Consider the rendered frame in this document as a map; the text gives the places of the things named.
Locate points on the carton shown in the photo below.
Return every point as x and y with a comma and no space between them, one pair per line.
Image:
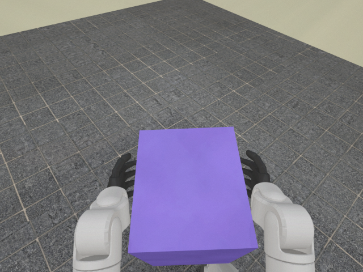
190,203

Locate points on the robot right forearm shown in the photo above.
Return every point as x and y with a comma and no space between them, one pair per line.
288,230

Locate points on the right robot hand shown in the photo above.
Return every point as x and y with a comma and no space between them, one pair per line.
259,173

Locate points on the left robot hand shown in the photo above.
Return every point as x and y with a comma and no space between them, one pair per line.
119,176

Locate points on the robot left forearm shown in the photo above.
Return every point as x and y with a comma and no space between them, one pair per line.
98,233

